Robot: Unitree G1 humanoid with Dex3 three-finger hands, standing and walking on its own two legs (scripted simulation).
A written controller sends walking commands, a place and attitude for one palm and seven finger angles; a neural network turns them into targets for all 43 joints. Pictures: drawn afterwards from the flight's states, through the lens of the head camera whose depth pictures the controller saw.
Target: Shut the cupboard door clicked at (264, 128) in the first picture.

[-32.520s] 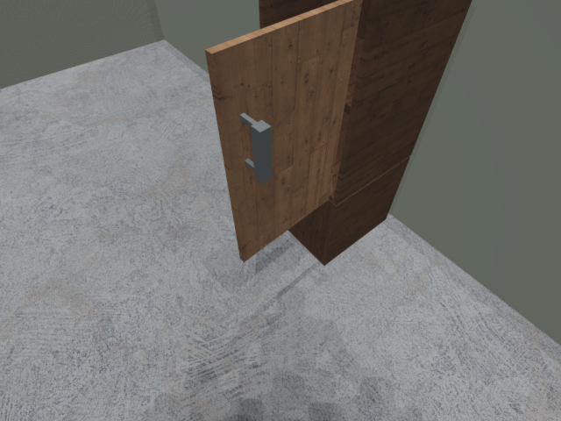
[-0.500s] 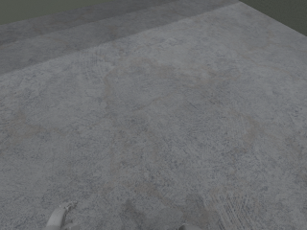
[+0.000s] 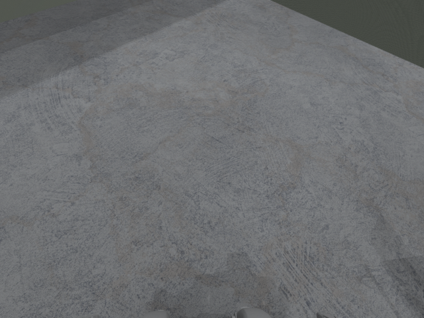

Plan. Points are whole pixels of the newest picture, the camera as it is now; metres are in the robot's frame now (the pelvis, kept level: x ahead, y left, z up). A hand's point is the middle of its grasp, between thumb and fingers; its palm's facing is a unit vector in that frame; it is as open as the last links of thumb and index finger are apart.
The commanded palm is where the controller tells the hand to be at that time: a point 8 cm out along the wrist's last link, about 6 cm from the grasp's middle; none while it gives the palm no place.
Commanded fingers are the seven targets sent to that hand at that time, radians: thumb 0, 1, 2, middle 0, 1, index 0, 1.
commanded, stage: turn to face it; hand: left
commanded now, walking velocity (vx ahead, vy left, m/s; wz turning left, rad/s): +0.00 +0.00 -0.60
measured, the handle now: out of the picture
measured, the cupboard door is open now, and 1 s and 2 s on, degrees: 61 61 61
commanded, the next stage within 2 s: take the last steps up to it in 1.74 s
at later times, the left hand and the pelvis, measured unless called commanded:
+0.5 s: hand (139, 296) +0.17 +0.15 -0.15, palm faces -0.28 -0.93 -0.24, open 7.4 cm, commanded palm none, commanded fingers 0.00 0.90 0.90 -0.20 -0.30 -0.20 -0.30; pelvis +0.02 -0.01 +0.00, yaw -17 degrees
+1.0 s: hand (175, 260) +0.25 +0.09 -0.15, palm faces -0.55 -0.79 -0.25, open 7.4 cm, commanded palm none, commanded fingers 0.00 0.90 0.90 -0.20 -0.30 -0.20 -0.30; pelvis +0.03 -0.01 -0.01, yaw -35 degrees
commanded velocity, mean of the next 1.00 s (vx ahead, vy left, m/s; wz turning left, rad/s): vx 0.00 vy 0.00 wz -0.60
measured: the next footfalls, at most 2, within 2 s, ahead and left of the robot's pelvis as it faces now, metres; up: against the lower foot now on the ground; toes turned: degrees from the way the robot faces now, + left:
right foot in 0.30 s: +0.01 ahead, -0.15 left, +0.00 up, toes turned -15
left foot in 0.58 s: +0.12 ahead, +0.09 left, +0.00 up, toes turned -16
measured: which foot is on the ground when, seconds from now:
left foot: down 0.00-0.30, up 0.32-0.56, down 0.58-0.96, up 0.98-1.00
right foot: up 0.00-0.28, down 0.30-0.60, up 0.62-0.94, down 0.96-1.00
